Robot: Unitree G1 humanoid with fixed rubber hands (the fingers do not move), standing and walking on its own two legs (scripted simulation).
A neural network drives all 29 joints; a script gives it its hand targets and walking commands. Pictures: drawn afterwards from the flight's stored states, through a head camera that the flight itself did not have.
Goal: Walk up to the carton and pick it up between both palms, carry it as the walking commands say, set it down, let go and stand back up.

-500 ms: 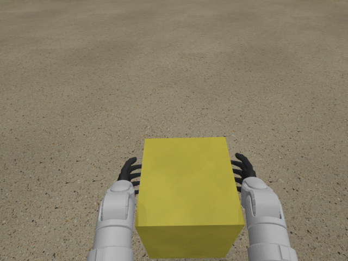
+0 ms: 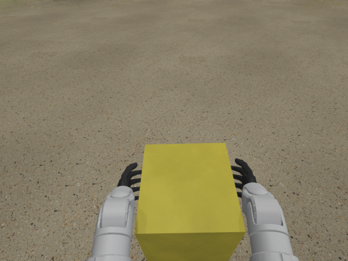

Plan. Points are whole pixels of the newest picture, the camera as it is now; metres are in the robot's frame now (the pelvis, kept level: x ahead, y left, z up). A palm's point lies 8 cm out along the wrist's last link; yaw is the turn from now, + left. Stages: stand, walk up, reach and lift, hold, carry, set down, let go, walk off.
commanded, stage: reach and lift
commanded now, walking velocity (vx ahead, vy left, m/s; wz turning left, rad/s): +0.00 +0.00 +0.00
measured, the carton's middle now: (186, 206) +0.29 +0.00 -0.02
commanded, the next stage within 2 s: hold in 0.06 s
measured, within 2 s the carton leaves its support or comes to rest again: neither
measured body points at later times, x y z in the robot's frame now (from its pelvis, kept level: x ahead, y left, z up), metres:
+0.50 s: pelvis -0.01 +0.00 +0.00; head -0.06 +0.01 +0.45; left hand +0.29 +0.15 +0.04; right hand +0.29 -0.14 +0.05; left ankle +0.02 +0.12 -0.75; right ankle +0.01 -0.13 -0.75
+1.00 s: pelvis -0.03 +0.01 -0.02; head -0.01 +0.01 +0.43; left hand +0.30 +0.21 +0.08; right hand +0.35 -0.08 +0.08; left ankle +0.02 +0.12 -0.75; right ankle -0.01 -0.10 -0.74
